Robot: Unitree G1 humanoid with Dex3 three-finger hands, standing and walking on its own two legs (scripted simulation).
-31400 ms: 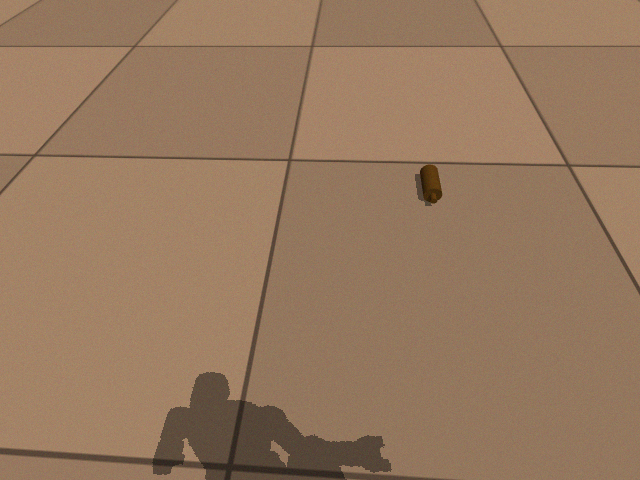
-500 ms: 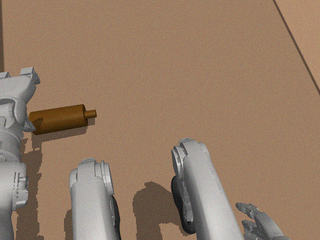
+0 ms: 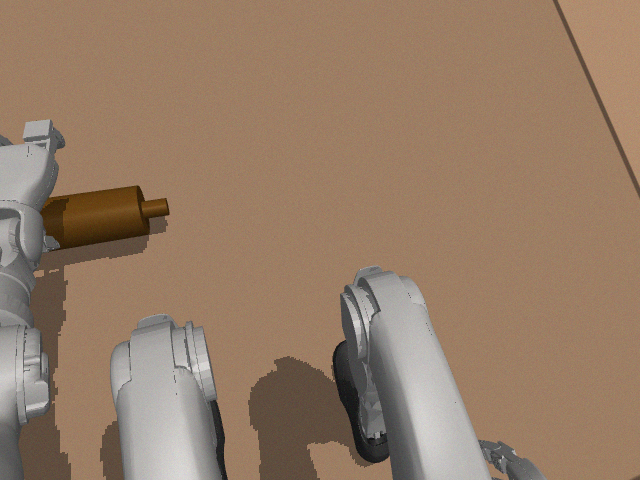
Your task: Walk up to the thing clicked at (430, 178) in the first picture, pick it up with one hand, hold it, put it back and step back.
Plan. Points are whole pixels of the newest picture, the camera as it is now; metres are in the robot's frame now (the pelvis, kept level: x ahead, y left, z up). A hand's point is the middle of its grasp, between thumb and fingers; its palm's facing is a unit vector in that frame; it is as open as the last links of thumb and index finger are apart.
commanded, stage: home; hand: left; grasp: from above
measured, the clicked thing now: (99, 217) +0.51 +0.26 -0.29
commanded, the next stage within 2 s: none
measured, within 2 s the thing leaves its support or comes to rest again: neither
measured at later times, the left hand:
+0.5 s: hand out of the picture +0.33 +0.25 +0.06, palm faces -0.25 -0.68 -0.69, open 7.8 cm
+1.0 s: hand out of the picture +0.25 +0.20 +0.27, palm faces +0.15 -0.96 -0.25, open 7.4 cm
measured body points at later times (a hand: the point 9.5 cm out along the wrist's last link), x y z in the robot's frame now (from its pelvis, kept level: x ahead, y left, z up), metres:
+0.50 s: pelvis +0.01 +0.00 +0.17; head +0.17 +0.04 +0.59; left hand +0.34 +0.28 +0.10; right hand +0.20 -0.26 +0.06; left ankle +0.08 +0.13 -0.30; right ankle +0.11 -0.14 -0.30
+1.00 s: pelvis +0.06 +0.00 +0.34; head +0.12 +0.02 +0.79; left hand +0.24 +0.25 +0.29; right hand +0.24 -0.22 +0.26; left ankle +0.08 +0.13 -0.30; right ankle +0.11 -0.14 -0.30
